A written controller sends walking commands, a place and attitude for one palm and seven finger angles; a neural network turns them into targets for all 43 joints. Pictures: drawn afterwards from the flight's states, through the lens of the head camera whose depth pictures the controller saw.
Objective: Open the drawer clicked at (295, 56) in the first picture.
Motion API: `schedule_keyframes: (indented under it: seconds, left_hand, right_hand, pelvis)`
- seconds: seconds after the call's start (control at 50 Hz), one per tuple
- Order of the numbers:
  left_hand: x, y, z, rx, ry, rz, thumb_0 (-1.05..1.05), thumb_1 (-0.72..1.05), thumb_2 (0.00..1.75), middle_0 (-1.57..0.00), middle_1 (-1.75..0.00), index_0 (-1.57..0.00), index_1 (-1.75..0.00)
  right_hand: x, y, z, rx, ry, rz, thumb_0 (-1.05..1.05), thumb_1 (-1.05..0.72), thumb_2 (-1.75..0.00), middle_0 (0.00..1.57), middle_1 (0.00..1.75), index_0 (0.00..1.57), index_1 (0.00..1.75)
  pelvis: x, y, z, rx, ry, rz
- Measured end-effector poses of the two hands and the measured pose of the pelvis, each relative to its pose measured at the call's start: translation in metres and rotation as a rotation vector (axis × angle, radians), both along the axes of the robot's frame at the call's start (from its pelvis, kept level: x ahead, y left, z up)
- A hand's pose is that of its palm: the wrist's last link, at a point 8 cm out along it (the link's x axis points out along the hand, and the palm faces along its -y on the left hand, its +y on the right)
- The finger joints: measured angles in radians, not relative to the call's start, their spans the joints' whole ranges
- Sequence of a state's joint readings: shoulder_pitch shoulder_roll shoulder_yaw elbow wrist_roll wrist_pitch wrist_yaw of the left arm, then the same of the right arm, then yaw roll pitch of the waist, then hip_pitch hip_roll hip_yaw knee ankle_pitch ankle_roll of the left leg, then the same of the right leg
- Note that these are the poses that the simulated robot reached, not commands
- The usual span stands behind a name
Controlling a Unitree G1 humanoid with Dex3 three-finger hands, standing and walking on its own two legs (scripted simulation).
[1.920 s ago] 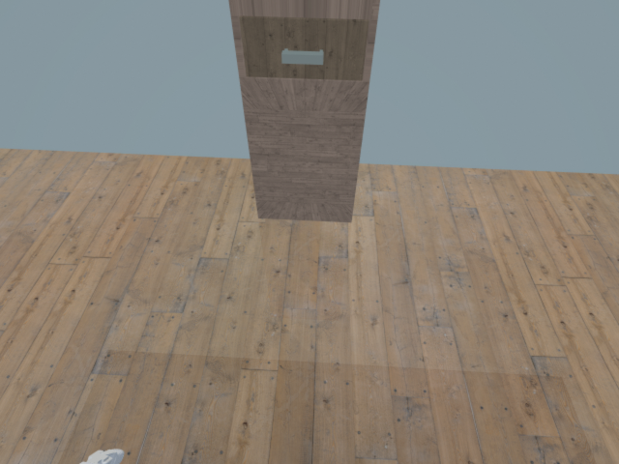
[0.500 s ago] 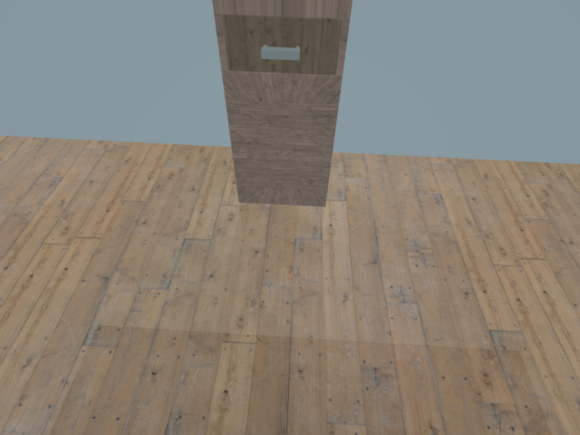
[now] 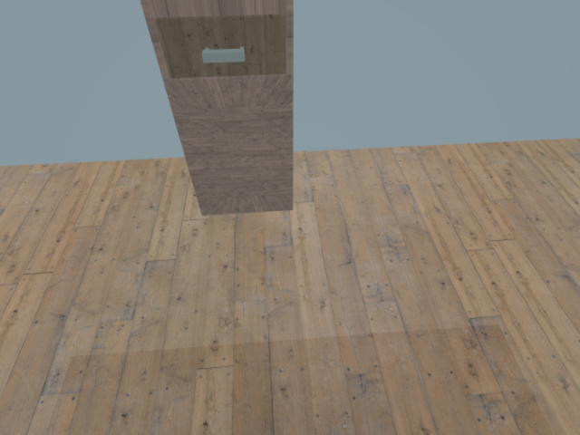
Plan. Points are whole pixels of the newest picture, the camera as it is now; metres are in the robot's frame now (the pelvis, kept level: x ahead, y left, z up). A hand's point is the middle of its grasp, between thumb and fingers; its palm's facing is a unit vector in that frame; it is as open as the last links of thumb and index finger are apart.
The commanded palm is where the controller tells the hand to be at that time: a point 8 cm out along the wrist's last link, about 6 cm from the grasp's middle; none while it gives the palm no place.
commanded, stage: walk to a spot facing it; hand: left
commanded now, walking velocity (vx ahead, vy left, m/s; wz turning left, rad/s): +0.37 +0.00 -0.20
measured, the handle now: (224, 52) +1.14 +0.28 +0.01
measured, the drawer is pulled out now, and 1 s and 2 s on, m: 0.00 0.00 0.00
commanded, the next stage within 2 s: turn to face it in 0.56 s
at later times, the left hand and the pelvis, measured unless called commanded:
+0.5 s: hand out of the picture +0.14 +0.21 -0.18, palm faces -0.02 -0.99 -0.15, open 7.4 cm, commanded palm none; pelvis +0.21 +0.04 -0.01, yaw -8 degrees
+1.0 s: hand (238, 261) +0.48 +0.15 -0.15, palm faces -0.16 -0.97 -0.17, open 7.4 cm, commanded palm none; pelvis +0.35 +0.00 +0.01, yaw -8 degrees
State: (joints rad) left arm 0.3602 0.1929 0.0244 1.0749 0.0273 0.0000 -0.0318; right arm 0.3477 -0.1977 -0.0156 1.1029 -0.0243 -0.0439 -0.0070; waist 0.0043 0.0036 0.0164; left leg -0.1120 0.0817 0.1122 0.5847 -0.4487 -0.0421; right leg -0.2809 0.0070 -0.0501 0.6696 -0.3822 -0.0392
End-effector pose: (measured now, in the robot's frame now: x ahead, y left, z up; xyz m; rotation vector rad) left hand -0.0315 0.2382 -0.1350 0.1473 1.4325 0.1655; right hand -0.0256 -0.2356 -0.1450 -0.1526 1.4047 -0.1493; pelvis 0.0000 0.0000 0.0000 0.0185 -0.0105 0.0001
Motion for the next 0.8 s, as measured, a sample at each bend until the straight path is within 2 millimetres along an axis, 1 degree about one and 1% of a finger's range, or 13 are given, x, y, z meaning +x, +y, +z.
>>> schedule_keyframes:
  seconds: [0.06,0.12,0.18,0.24,0.3,0.38,0.42,0.44,0.5,0.56,0.62,0.72,0.8]
  left_hand:
    - [0.019,-0.013,-0.001,0.003,-0.054,0.033,0.01,0.90,0.89,-0.20,-0.30,-0.20,-0.30]
    - [0.026,-0.025,0.006,-0.003,-0.039,0.051,0.01,0.90,0.89,-0.20,-0.30,-0.20,-0.30]
    - [0.028,-0.035,0.013,-0.023,0.027,0.042,0.01,0.90,0.89,-0.20,-0.30,-0.20,-0.30]
    - [0.034,-0.039,0.016,-0.046,0.097,0.031,0.01,0.90,0.89,-0.20,-0.30,-0.20,-0.30]
    - [0.047,-0.036,0.015,-0.060,0.143,0.035,0.01,0.90,0.89,-0.20,-0.30,-0.20,-0.30]
    - [0.078,-0.021,0.004,-0.065,0.176,0.051,0.01,0.90,0.89,-0.21,-0.30,-0.20,-0.30]
    - [0.100,-0.008,-0.008,-0.067,0.189,0.042,0.01,0.90,0.89,-0.21,-0.30,-0.20,-0.30]
    - [0.113,-0.001,-0.013,-0.067,0.191,0.035,0.01,0.90,0.89,-0.21,-0.30,-0.20,-0.30]
    - [0.169,0.017,-0.018,-0.053,0.140,-0.019,0.01,0.90,0.89,-0.20,-0.30,-0.20,-0.30]
    - [0.241,0.030,-0.011,-0.038,0.033,-0.080,0.01,0.91,0.89,-0.20,-0.30,-0.19,-0.30]
    - [0.313,0.033,0.000,-0.028,-0.080,-0.137,0.01,0.91,0.89,-0.20,-0.30,-0.19,-0.30]
    - [0.416,0.020,0.019,-0.022,-0.217,-0.239,0.01,0.91,0.89,-0.20,-0.30,-0.19,-0.30]
    - [0.479,-0.004,0.024,-0.010,-0.291,-0.314,0.01,0.91,0.90,-0.20,-0.30,-0.19,-0.30]
  right_hand:
    - [-0.004,-0.002,-0.001,0.018,0.100,-0.004,0.01,-0.90,-0.90,0.20,0.30,0.20,0.30]
    - [0.024,-0.003,0.006,0.020,0.101,-0.004,0.01,-0.90,-0.90,0.20,0.30,0.20,0.30]
    - [0.073,-0.002,0.013,0.021,0.016,-0.018,0.01,-0.90,-0.90,0.20,0.30,0.20,0.30]
    - [0.131,0.004,0.019,0.028,-0.094,-0.028,0.01,-0.91,-0.90,0.20,0.30,0.20,0.30]
    - [0.192,0.014,0.023,0.035,-0.191,-0.011,0.01,-0.91,-0.90,0.19,0.30,0.20,0.30]
    - [0.272,0.032,0.024,0.028,-0.291,0.030,0.01,-0.91,-0.90,0.19,0.30,0.20,0.30]
    - [0.304,0.039,0.020,0.008,-0.349,0.033,0.01,-0.91,-0.90,0.20,0.30,0.20,0.30]
    - [0.315,0.042,0.019,-0.005,-0.371,0.026,0.01,-0.90,-0.90,0.20,0.30,0.20,0.30]
    - [0.324,0.047,0.022,-0.015,-0.372,-0.021,0.00,-0.91,-0.90,0.20,0.30,0.20,0.30]
    - [0.315,0.050,0.026,-0.025,-0.323,-0.091,0.00,-0.91,-0.90,0.20,0.30,0.20,0.30]
    - [0.306,0.036,0.033,-0.070,-0.290,-0.161,-0.02,-0.95,-0.90,0.20,0.30,0.20,0.30]
    - [0.287,0.023,0.033,-0.083,-0.186,-0.232,-0.02,-0.94,-0.90,0.20,0.30,0.20,0.30]
    - [0.271,0.020,0.022,-0.055,-0.084,-0.284,-0.01,-0.92,-0.90,0.20,0.30,0.20,0.30]
  pelvis:
    - [0.019,-0.008,-0.001,-0.013,-0.001,0.017]
    - [0.040,-0.010,0.007,-0.013,0.000,0.004]
    - [0.061,-0.008,0.015,-0.011,0.008,-0.014]
    - [0.083,-0.004,0.018,-0.013,0.015,-0.033]
    - [0.109,0.003,0.016,-0.021,0.014,-0.046]
    - [0.151,0.017,0.006,-0.030,0.006,-0.059]
    - [0.175,0.026,-0.005,-0.042,0.000,-0.083]
    - [0.184,0.030,-0.009,-0.041,-0.003,-0.092]
    - [0.206,0.036,-0.006,-0.021,-0.016,-0.135]
    - [0.227,0.038,0.004,-0.016,-0.015,-0.165]
    - [0.247,0.040,0.012,-0.012,-0.005,-0.199]
    - [0.279,0.035,0.019,-0.012,0.000,-0.242]
    - [0.305,0.021,0.015,-0.013,-0.004,-0.238]
